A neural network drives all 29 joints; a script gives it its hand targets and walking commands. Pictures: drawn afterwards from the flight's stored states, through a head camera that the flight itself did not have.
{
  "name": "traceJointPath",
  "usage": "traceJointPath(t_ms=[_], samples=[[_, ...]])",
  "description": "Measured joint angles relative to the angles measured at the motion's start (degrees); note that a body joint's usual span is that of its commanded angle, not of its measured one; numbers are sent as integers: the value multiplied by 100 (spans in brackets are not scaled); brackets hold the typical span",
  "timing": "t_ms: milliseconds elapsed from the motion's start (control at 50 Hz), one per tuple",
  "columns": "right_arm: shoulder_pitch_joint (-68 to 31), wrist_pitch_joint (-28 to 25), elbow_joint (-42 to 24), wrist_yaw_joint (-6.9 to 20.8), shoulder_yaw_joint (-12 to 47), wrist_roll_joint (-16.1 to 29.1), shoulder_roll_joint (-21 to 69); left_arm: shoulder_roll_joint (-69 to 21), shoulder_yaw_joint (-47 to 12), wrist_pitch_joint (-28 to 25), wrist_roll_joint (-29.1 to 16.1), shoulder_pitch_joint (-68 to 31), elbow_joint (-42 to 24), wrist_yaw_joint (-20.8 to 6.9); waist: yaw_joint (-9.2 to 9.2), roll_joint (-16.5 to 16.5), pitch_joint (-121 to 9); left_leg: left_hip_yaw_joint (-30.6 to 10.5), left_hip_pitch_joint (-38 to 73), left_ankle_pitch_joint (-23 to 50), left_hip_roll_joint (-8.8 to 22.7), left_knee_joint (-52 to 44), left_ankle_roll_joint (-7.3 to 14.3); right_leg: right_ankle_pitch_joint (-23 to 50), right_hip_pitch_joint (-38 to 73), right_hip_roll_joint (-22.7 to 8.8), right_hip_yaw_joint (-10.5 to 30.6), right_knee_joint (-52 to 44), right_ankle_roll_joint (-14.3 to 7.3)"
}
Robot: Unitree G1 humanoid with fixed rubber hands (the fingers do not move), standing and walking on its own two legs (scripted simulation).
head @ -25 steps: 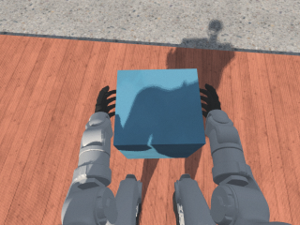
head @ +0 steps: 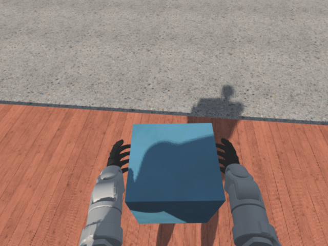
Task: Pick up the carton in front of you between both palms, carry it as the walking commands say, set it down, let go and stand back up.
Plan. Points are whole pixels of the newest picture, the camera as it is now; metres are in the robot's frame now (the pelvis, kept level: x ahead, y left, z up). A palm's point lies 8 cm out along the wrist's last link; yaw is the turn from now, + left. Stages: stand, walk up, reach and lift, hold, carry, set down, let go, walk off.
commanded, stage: reach and lift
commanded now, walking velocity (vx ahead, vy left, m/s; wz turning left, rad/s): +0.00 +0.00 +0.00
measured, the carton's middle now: (172, 177) +0.32 +0.00 -0.07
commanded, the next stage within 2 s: hold in 1.16 s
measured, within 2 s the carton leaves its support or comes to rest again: neither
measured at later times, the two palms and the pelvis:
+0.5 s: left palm (109, 165) +0.29 +0.15 +0.05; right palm (238, 164) +0.29 -0.15 +0.05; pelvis -0.01 +0.00 +0.02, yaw +0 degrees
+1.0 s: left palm (109, 160) +0.30 +0.15 +0.06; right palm (239, 159) +0.30 -0.15 +0.06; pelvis +0.01 +0.00 +0.03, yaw +0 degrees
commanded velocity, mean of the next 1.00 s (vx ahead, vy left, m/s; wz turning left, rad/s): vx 0.00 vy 0.00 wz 0.00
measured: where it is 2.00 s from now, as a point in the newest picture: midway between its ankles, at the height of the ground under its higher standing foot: outside the picture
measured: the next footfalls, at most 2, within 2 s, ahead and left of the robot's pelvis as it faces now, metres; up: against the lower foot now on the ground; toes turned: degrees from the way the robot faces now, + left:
none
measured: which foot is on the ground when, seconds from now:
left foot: down 0.00-1.00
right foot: down 0.00-1.00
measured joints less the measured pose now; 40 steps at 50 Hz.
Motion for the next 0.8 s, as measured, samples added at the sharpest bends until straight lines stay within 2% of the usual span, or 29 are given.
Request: traceJointPath(t_ms=[120,240,360,520,800], samples=[[309,422,-428,38,167,-42,28,-34,-199,411,43,288,-392,-28,-9,22,237,-17,1181,266,20,-799,12,275,1196,-22,0,-825,-1],[191,808,-430,156,86,-284,51,-60,-129,790,268,166,-381,-126,-23,13,473,-24,1929,442,29,-1239,20,456,1950,-36,1,-1276,-8],[-11,908,-334,246,-116,-470,109,-118,57,897,457,-35,-291,-202,-20,5,739,-17,2113,495,27,-1280,23,506,2127,-39,10,-1307,-6],[-113,907,-472,265,-135,-459,114,-148,95,888,455,-127,-438,-218,-23,16,940,-21,2168,546,26,-1336,23,557,2184,-42,10,-1364,0],[165,1082,-821,251,181,-400,61,-70,-235,1066,394,144,-778,-220,-9,11,938,-27,2520,620,41,-1720,18,628,2532,-48,14,-1740,-8]])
